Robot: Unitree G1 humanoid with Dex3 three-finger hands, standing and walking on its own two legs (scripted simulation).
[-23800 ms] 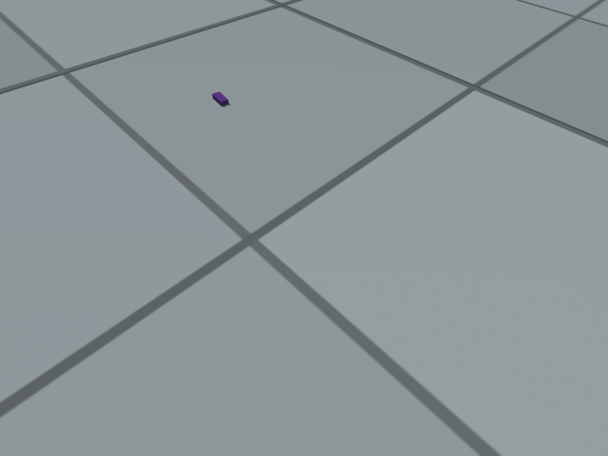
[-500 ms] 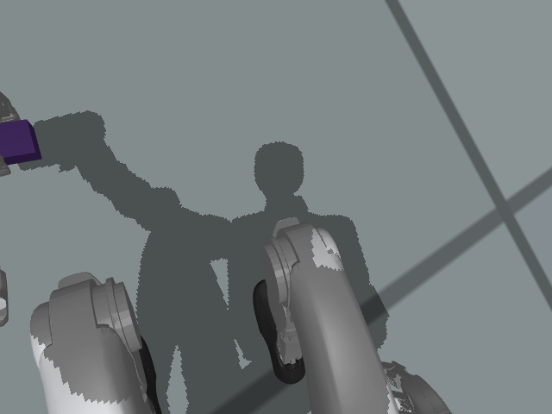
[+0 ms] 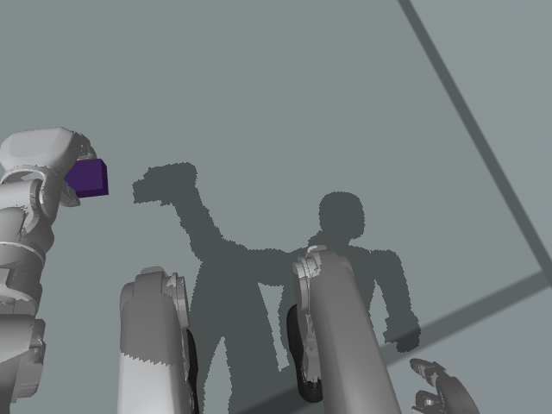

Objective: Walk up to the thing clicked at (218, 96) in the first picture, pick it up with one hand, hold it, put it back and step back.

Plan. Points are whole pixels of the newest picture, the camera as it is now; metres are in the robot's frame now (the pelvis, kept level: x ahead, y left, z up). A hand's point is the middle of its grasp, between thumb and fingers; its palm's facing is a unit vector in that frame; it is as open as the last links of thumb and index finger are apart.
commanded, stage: lift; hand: left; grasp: from above
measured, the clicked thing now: (66, 180) +0.47 +0.27 -0.15
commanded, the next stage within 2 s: hold in 1.10 s
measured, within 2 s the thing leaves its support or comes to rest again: neither
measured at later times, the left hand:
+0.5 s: hand out of the picture +0.37 +0.25 +0.10, palm faces -0.44 -0.11 -0.89, open 7.7 cm
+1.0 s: hand out of the picture +0.37 +0.23 +0.22, palm faces -0.45 -0.11 -0.89, open 7.8 cm
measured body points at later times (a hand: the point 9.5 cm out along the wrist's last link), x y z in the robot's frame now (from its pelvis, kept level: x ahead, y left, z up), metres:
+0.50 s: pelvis +0.02 +0.00 +0.18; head +0.13 +0.01 +0.61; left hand +0.39 +0.25 +0.15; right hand +0.14 -0.26 +0.05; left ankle +0.08 +0.12 -0.38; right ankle +0.11 -0.15 -0.38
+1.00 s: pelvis +0.06 +0.00 +0.30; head +0.12 +0.00 +0.75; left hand +0.39 +0.24 +0.27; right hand +0.16 -0.27 +0.18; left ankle +0.08 +0.13 -0.38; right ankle +0.10 -0.15 -0.38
